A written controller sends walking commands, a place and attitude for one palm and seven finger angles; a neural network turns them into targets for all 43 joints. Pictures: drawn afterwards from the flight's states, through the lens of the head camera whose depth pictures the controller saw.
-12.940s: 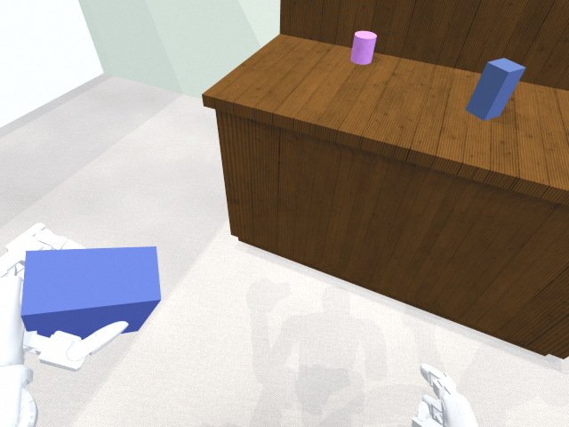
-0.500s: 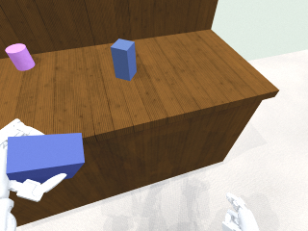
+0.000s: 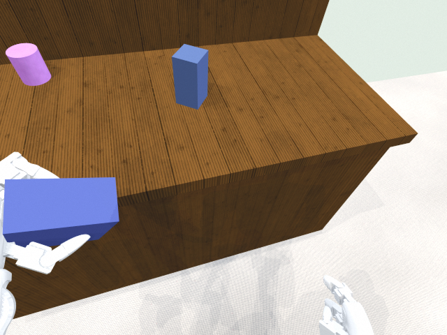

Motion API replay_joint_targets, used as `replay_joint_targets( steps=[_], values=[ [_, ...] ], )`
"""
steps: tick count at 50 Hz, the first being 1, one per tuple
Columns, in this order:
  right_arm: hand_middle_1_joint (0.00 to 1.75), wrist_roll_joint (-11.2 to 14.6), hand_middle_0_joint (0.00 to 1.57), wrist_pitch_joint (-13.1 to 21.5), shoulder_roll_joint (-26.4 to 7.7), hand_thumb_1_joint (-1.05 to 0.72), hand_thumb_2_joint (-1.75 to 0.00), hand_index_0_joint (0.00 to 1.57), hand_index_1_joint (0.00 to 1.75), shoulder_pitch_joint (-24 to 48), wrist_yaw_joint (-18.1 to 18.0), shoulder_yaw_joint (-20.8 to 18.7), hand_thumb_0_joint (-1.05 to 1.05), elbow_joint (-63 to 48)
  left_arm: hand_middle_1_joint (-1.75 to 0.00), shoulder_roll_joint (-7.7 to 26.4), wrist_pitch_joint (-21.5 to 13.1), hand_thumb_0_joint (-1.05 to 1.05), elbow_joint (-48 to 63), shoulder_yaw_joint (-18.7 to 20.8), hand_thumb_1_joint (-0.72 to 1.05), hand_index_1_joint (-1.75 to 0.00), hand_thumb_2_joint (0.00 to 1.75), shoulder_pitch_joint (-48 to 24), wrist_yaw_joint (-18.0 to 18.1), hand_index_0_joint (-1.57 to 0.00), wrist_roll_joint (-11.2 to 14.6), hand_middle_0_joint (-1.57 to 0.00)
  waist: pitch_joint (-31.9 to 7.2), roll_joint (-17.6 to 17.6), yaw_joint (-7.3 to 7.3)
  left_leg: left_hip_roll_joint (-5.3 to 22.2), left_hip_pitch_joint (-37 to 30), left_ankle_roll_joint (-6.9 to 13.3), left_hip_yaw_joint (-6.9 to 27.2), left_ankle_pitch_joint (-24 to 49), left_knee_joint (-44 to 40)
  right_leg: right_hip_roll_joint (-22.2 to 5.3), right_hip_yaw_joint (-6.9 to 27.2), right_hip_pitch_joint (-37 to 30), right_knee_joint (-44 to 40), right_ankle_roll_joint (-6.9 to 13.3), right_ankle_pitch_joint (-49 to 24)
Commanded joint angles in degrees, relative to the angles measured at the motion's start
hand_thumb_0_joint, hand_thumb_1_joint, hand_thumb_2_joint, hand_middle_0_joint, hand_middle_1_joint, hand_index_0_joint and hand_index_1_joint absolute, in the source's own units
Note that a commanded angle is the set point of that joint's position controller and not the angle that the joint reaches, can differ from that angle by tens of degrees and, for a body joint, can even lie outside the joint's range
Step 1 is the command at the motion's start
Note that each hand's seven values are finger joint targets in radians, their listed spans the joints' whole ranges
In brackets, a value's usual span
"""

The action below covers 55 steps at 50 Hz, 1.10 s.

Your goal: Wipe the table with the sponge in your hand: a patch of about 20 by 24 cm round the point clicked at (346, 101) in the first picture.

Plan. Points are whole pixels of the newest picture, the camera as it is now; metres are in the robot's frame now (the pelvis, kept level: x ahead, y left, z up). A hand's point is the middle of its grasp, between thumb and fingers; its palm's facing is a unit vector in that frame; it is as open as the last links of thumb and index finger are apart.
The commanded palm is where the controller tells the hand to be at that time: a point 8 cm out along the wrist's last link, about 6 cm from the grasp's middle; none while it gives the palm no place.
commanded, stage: shuffle to correct the standing spot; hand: left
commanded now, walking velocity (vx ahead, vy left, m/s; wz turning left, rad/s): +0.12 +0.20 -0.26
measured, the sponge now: (76, 214) +0.24 +0.23 +0.13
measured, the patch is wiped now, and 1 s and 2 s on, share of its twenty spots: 0.00 0.00 0.00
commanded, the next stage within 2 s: come to a stop and stand still in 1.86 s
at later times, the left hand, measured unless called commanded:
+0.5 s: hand (18, 203) +0.23 +0.29 +0.16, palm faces +0.38 -0.84 -0.38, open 10.0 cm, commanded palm +0.18 +0.32 +0.18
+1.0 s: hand (19, 190) +0.25 +0.30 +0.16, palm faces +0.34 -0.83 -0.44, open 9.9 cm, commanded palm +0.19 +0.34 +0.18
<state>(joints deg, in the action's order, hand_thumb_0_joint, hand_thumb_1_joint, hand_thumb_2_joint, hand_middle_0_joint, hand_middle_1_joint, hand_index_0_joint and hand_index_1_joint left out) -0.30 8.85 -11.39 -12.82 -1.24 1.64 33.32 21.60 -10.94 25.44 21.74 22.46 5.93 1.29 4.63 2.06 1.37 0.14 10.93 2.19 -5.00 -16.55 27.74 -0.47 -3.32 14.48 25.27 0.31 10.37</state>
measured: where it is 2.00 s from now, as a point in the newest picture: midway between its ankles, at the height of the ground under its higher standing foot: outside the picture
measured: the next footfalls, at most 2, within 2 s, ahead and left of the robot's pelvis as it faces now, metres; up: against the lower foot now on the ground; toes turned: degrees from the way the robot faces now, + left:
left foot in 0.78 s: +0.08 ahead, +0.18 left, +0.00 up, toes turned -4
right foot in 0.98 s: +0.08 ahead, +0.00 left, +0.00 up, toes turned -8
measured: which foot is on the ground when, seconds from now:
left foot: down 0.00-0.68, up 0.70-0.76, down 0.78-0.98, up 1.00-1.00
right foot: down 0.00-0.78, up 0.80-0.96, down 0.98-1.00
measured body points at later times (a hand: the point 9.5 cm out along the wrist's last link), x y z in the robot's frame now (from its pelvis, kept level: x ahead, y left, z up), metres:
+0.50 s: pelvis +0.02 +0.04 -0.02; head +0.03 +0.06 +0.43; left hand +0.21 +0.33 +0.18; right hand +0.20 -0.19 -0.08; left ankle -0.02 +0.09 -0.74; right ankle +0.03 -0.12 -0.74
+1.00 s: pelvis +0.01 +0.07 -0.02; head +0.02 +0.06 +0.43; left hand +0.23 +0.34 +0.19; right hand +0.15 -0.15 -0.11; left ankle +0.03 +0.18 -0.73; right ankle +0.04 +0.00 -0.74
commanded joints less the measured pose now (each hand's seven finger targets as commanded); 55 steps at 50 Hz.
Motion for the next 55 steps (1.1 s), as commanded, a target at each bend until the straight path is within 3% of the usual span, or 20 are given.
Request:
replay_joint_targets(
  steps=[1, 9, 18, 23, 28, 30, 31, 33, 34, 35, 37, 38, 39, 41, 43, 47, 48, 49, 50, 55],
  values=[
    [0.30, 0.0, 0.20, 3.1, -7.3, -0.90, -0.90, 0.20, 0.30, 5.7, -0.2, -3.1, 0.00, -9.5, -1.60, 7.1, -4.6, 0.00, 13.0, 3.4, 0.10, -1.60, 1.30, -2.2, 1.5, -1.20, 0.7, -1.20, -14.2, -4.7, -0.11, 2.8, 0.1, -2.2, 3.1, 15.9, -3.4, -2.3, 4.3, -10.0, -0.8, 1.6, -15.6],
    [0.30, -0.4, 0.20, -0.6, -7.7, -0.90, -0.90, 0.20, 0.30, 7.2, -0.7, -2.8, 0.00, -11.1, -1.60, 8.5, -3.9, 0.00, 10.8, 3.8, 0.10, -1.60, 1.30, -6.4, 1.4, -1.20, 1.2, -1.20, -7.9, -6.6, -0.89, 2.9, 4.5, -1.6, 3.9, 4.2, -7.0, -1.4, 4.2, -4.5, 2.6, 2.5, -3.0],
    [0.30, 0.1, 0.20, -1.1, -8.2, -0.90, -0.90, 0.20, 0.30, 7.2, 0.5, -3.5, 0.00, -12.6, -1.60, 11.1, -4.2, 0.00, 15.9, 6.1, 0.10, -1.60, 1.30, -2.6, 2.0, -1.20, 2.0, -1.20, -12.5, -6.5, -0.67, 3.0, 2.0, -2.7, 3.5, 23.7, 1.1, -2.9, 2.0, -7.3, 9.7, 2.8, -12.9],
    [0.30, 0.6, 0.20, -2.1, -8.3, -0.90, -0.90, 0.20, 0.30, 6.9, 0.6, -3.9, 0.00, -11.8, -1.60, 10.5, -4.5, 0.00, 14.7, 6.6, 0.10, -1.60, 1.30, -1.8, 2.1, -1.20, 2.5, -1.20, -11.1, -4.7, -1.17, 2.2, 4.5, -4.1, 2.7, 18.3, 2.8, -4.3, 6.0, -6.3, 10.6, 4.2, -13.8],
    [0.30, 0.4, 0.20, -1.9, -8.6, -0.90, -0.90, 0.20, 0.30, 7.2, 0.7, -4.1, 0.00, -11.8, -1.60, 10.9, -4.4, 0.00, 16.5, 6.7, 0.10, -1.60, 1.30, -4.7, 2.0, -1.20, 2.4, -1.20, -8.0, -14.5, -1.19, 5.8, -2.1, -5.4, 6.1, 28.4, -4.4, 0.9, -4.1, 1.4, 13.4, 1.4, 7.0],
    [0.30, 0.2, 0.20, -1.7, -8.8, -0.90, -0.90, 0.20, 0.30, 6.9, 1.2, -4.4, 0.00, -11.4, -1.60, 9.2, -4.3, 0.00, 13.7, 5.5, 0.10, -1.60, 1.30, -3.0, 2.1, -1.20, 2.1, -1.20, -8.3, -10.6, -0.36, 4.8, 1.7, -6.3, 4.1, 33.9, 0.2, 0.6, -5.4, -5.9, 7.5, 2.4, 4.3],
    [0.30, 0.4, 0.20, -1.9, -8.8, -0.90, -0.90, 0.20, 0.30, 7.4, 1.3, -4.6, 0.00, -11.4, -1.60, 9.7, -4.4, 0.00, 12.6, 6.1, 0.10, -1.60, 1.30, -1.3, 2.3, -1.20, 2.0, -1.20, -10.1, -4.4, 0.54, 3.4, 6.9, -6.2, 2.5, 31.9, 7.5, -1.1, -2.3, -13.1, 5.1, 3.8, -3.8],
    [0.30, 0.9, 0.20, -2.3, -9.0, -0.90, -0.90, 0.20, 0.30, 7.2, 1.4, -5.8, 0.00, -11.7, -1.60, 10.6, -5.1, 0.00, 12.6, 6.9, 0.10, -1.60, 1.30, 1.2, 2.6, -1.20, 2.6, -1.20, -12.4, 15.8, 0.49, -1.4, 19.4, -4.9, 4.9, 4.2, 32.4, -19.2, 26.0, -15.2, 0.1, 14.1, -18.2],
    [0.30, 0.9, 0.20, -2.6, -8.7, -0.90, -0.90, 0.20, 0.30, 7.1, 1.9, -5.6, 0.00, -11.0, -1.60, 11.2, -5.9, 0.00, 15.4, 7.5, 0.10, -1.60, 1.30, -1.0, 2.9, -1.20, 2.6, -1.20, -9.5, 13.4, 0.30, 3.5, 23.9, -2.4, 14.9, -17.7, 36.9, -26.4, 33.9, -10.0, -2.5, 15.5, -12.6],
    [0.30, 0.7, 0.20, -3.3, -7.5, -0.90, -0.90, 0.20, 0.30, 5.8, 2.2, -4.9, 0.00, -9.6, -1.60, 10.4, -5.8, 0.00, 18.0, 7.2, 0.10, -1.60, 1.30, -2.5, 3.0, -1.20, 2.2, -1.20, -7.5, 7.7, -0.11, 8.0, 21.0, -0.8, 21.7, -22.0, 31.5, -26.7, 32.0, -2.6, -0.6, 13.1, -3.0],
    [0.30, 0.8, 0.20, -4.5, -6.1, -0.90, -0.90, 0.20, 0.30, 3.9, 1.9, -3.7, 0.00, -7.5, -1.60, 9.4, -5.2, 0.00, 20.7, 5.7, 0.10, -1.60, 1.30, -6.8, 2.6, -1.20, 1.3, -1.20, -8.4, -6.9, -4.65, 1.4, -2.3, -1.6, 9.3, -6.3, 6.8, -10.7, 11.2, 17.1, 11.6, 4.9, 11.3],
    [0.30, 1.1, 0.20, -3.5, -7.3, -0.90, -0.90, 0.20, 0.30, 4.9, 0.6, -4.2, 0.00, -8.4, -1.60, 10.0, -5.9, 0.00, 24.0, 5.4, 0.10, -1.60, 1.30, -9.2, 2.3, -1.20, 1.4, -1.20, -7.2, -21.4, -4.52, 1.8, -6.4, -1.5, 10.9, -8.2, -5.3, -0.7, 2.2, 20.8, 25.4, 1.7, 16.5],
    [0.30, 0.8, 0.20, -1.7, -8.2, -0.90, -0.90, 0.20, 0.30, 5.5, 0.4, -4.7, 0.00, -9.2, -1.60, 10.6, -6.1, 0.00, 22.5, 6.7, 0.10, -1.60, 1.30, -9.2, 2.8, -1.20, 1.2, -1.20, -7.5, -33.0, -3.02, 10.1, -2.6, 4.1, 23.7, -11.6, -14.6, 4.9, -1.5, 21.8, 42.2, -0.7, 24.1],
    [0.30, 0.9, 0.20, 0.3, -6.9, -0.90, -0.90, 0.20, 0.30, 4.6, 0.7, -5.1, 0.00, -8.9, -1.60, 10.3, -6.2, 0.00, 13.2, 7.4, 0.10, -1.60, 1.30, -7.0, 2.9, -1.20, 1.5, -1.20, -3.2, -16.2, -2.76, 13.4, 7.9, 11.0, 30.0, -13.5, -16.4, 0.8, 5.0, 21.0, 49.7, -0.2, 19.3],
    [0.30, 1.0, 0.20, 1.3, -6.6, -0.90, -0.90, 0.20, 0.30, 6.7, 0.5, -4.2, 0.00, -8.3, -1.60, 11.7, -6.7, 0.00, 13.0, 8.1, 0.10, -1.60, 1.30, -7.7, 3.2, -1.20, 0.8, -1.20, -3.8, -6.7, -1.45, 13.2, 5.6, 11.8, 24.3, -1.8, -12.4, -1.6, 4.2, 19.0, 40.7, -0.5, 17.4],
    [0.30, 0.6, 0.20, 1.4, -7.3, -0.90, -0.90, 0.20, 0.30, 7.6, 1.1, -3.0, 0.00, -8.8, -1.60, 9.6, -5.0, 0.00, 12.9, 5.9, 0.10, -1.60, 1.30, -0.5, 3.0, -1.20, 0.4, -1.20, -10.2, -8.6, 0.39, 6.6, 14.6, 4.4, 10.3, 0.4, 0.6, -1.5, 0.2, -11.3, 3.4, -0.1, 5.5],
    [0.30, 0.1, 0.20, 0.7, -6.7, -0.90, -0.90, 0.20, 0.30, 8.0, 1.2, -2.9, 0.00, -9.0, -1.60, 11.3, -4.9, 0.00, 11.7, 7.0, 0.10, -1.60, 1.30, 2.4, 3.1, -1.20, 0.1, -1.20, -11.1, 2.2, 0.33, 0.9, 21.9, 2.0, 6.3, -4.2, 13.5, -8.6, 13.1, -18.3, -5.7, 1.8, 6.6],
    [0.30, 0.1, 0.20, 0.2, -6.6, -0.90, -0.90, 0.20, 0.30, 8.4, 1.3, -3.4, 0.00, -9.8, -1.60, 13.0, -4.8, 0.00, 12.2, 8.3, 0.10, -1.60, 1.30, 1.4, 3.1, -1.20, 0.8, -1.20, -9.7, 13.2, -0.49, -2.8, 30.3, -0.8, 4.0, -8.8, 30.8, -22.2, 35.1, -17.5, -11.9, 6.4, 11.6],
    [0.30, 0.0, 0.20, 0.1, -8.4, -0.90, -0.90, 0.20, 0.30, 5.4, 1.5, -4.4, 0.00, -8.7, -1.60, 11.5, -4.7, 0.00, 12.8, 8.9, 0.10, -1.60, 1.30, 0.3, 2.8, -1.20, 1.9, -1.20, -8.5, 8.7, -0.69, -0.8, 28.9, -2.6, 8.5, -5.9, 39.4, -24.3, 36.7, -9.7, -13.9, 7.4, 16.4],
    [0.30, 0.6, 0.20, -0.6, -6.7, -0.90, -0.90, 0.20, 0.30, 4.6, 1.4, -3.9, 0.00, -7.2, -1.60, 11.9, -6.1, 0.00, 12.3, 10.1, 0.10, -1.60, 1.30, 5.0, 2.5, -1.20, 1.5, -1.20, -9.0, 1.6, -1.22, 3.6, 25.7, -3.2, 9.1, -1.2, 34.1, -17.5, 17.3, -6.9, -5.4, 8.4, -11.2]
  ],
)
